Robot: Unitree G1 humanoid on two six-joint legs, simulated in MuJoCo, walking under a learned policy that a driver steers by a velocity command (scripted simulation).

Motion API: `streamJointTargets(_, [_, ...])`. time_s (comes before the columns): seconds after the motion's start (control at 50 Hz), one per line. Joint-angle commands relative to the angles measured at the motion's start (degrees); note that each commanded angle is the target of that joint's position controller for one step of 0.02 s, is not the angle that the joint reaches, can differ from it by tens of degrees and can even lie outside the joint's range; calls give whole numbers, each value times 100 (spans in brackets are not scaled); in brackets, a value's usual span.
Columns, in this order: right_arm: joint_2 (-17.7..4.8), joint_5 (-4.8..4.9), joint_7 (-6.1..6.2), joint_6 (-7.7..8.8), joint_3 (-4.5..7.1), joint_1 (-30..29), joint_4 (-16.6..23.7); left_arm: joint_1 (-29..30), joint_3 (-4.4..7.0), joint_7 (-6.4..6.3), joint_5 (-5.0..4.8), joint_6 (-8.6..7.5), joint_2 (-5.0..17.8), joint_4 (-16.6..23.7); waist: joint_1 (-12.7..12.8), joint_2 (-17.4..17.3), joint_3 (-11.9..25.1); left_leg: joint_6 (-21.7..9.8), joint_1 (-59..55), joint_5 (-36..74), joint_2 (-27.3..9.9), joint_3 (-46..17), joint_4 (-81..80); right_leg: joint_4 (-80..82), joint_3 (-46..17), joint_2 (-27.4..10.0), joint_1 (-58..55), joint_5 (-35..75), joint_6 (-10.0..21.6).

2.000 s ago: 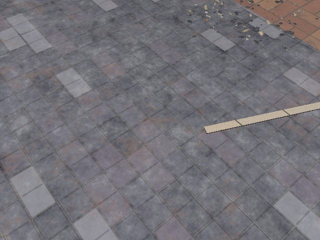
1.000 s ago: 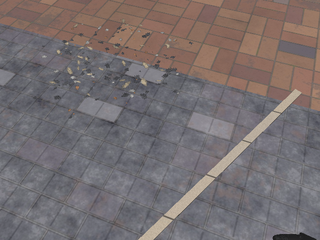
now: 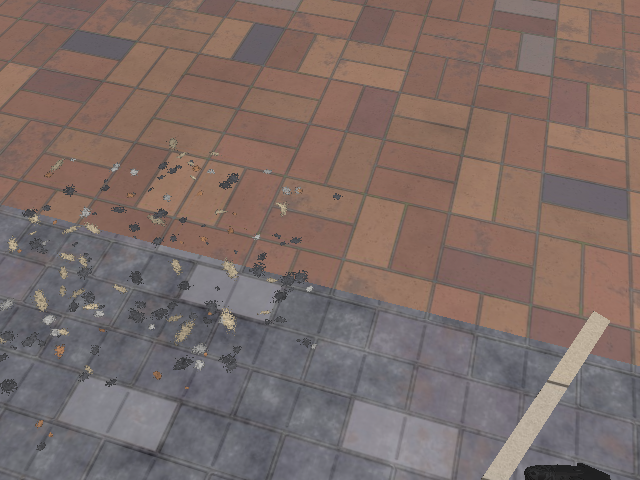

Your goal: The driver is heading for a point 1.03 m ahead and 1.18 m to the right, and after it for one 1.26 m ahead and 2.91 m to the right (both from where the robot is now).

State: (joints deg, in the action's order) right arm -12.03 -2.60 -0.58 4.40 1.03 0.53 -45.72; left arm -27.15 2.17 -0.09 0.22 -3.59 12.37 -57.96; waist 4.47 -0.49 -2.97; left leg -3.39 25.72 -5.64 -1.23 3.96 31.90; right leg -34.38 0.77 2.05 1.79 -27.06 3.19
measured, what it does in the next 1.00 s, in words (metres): walks ahead, turning right: right foot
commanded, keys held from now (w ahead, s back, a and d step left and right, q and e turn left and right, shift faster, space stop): w+e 1.00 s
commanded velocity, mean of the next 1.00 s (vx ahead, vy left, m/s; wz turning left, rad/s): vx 0.50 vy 0.00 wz -0.55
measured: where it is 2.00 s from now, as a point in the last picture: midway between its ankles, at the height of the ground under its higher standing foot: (595, 313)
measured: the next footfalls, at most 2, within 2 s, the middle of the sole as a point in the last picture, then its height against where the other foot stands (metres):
right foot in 0.50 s outside the picture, level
left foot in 1.06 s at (431, 356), level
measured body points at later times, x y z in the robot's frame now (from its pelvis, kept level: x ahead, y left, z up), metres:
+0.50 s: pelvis +0.24 -0.04 +0.00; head +0.28 -0.07 +0.44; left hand +0.51 +0.12 -0.10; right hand +0.13 -0.28 -0.15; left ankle +0.11 +0.10 -0.72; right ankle +0.33 -0.14 -0.72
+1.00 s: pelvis +0.50 -0.15 +0.01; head +0.52 -0.18 +0.46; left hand +0.60 +0.12 -0.11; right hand +0.57 -0.46 -0.08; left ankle +0.70 -0.12 -0.69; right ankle +0.33 -0.14 -0.72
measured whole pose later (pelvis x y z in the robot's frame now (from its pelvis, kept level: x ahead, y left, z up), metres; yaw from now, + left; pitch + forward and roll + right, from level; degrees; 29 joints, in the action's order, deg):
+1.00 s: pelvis +0.50 -0.15 +0.01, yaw -35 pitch +2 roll +0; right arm -14.3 -1.7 -1.6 1.6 1.5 0.1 -41.5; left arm -26.8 4.0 -0.6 0.7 -2.7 15.3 -51.6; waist 6.0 -2.0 -2.0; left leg 1.3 34.1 -3.3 -2.0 -0.9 35.2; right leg -16.4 -11.8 8.2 -3.2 -20.0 7.0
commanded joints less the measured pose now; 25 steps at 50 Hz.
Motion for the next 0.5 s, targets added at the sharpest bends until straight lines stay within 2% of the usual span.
streamJointTargets(0.02, [-1455, 37, 111, -59, 461, 2117, -204, -112, 180, -57, -4, -6, 724, 530, -905, -830, 1623, -904, -3819, -1774, -2406, -3919, -1627, -3637, -424, -58, 3364, -220, 323])
streamJointTargets(0.04, [-988, 77, 104, -59, 338, 1608, -135, 208, 227, -19, 17, 14, 731, 556, -718, -419, 817, -764, -3066, -1775, -2168, -3002, -1731, -3614, -470, -307, 3452, 298, 336])
streamJointTargets(0.06, [-734, 86, 89, -26, 280, 1344, -126, 397, 206, 18, 16, 23, 569, 578, -612, -306, 420, -642, -2475, -1243, -1906, -2290, -1948, -3414, -431, -504, 3326, 676, 294])
streamJointTargets(0.1, [-519, 117, 127, 45, 226, 1269, -223, 462, 228, 96, 131, 156, 465, 578, -408, -539, 179, -417, -1894, -494, -1532, -1338, -2156, -3170, -359, -677, 3027, 946, 172])
streamJointTargets(0.16, [-568, 184, 121, 197, 256, 1564, -390, 805, 219, 198, 149, 307, 304, 749, -331, -460, 127, -469, -1826, 260, -1511, -694, -2336, -3096, -270, -740, 3216, 1349, 68])
streamJointTargets(0.2, [-606, 175, 121, 230, 278, 1714, -466, 1207, 210, 254, 165, 348, 290, 904, -354, -411, 25, -497, -1917, 444, -1491, -339, -2420, -2878, -225, -807, 3576, 1746, 10])
streamJointTargets(0.26, [-598, 143, 116, 222, 279, 1864, -565, 1859, 161, 334, 153, 342, 257, 1161, -432, -391, -155, -489, -1972, 711, -1357, 192, -2451, -1976, -67, -800, 3733, 2335, -59])
streamJointTargets(0.34, [-815, 143, 149, 207, 333, 2082, -657, 2629, 82, 423, 170, 323, 240, 1463, -592, -385, -269, -427, -2177, 1059, -1424, 684, -2411, -756, 368, -694, 3304, 2667, 61])
streamJointTargets(0.4, [-933, 139, 185, 110, 375, 2312, -762, 2877, 104, 439, 212, 328, 354, 1604, -641, -381, -310, -363, -2767, 1711, -1567, 894, -2092, -348, 575, -558, 3209, 2164, 275])
streamJointTargets(0.44, [-1075, 126, 209, 22, 412, 2321, -790, 2696, 151, 400, 237, 333, 442, 1590, -523, -480, -129, -289, -3076, 3308, -1583, 1099, -1394, -188, 784, -240, 2773, 1557, 481])
streamJointTargets(0.46, [-1170, 125, 211, -38, 438, 2319, -797, 2344, 196, 367, 238, 320, 513, 1507, -368, -521, 95, -268, -3161, 4069, -1578, 1170, -730, -101, 858, -20, 2354, 1259, 607])
streamJointTargets(0.48, [-1233, 137, 199, -107, 452, 2284, -775, 1697, 270, 316, 235, 270, 614, 1321, -100, -449, 478, -229, -3038, 4252, -1533, 1239, 298, 145, 885, 232, 1620, 1188, 755])
streamJointTargets(0.5, [-1207, 133, 179, -145, 436, 2225, -688, 696, 404, 226, 286, 214, 866, 993, 334, -110, 1044, -39, -2251, 3336, -1400, 1325, 1799, 554, 534, 209, 231, 1249, 968])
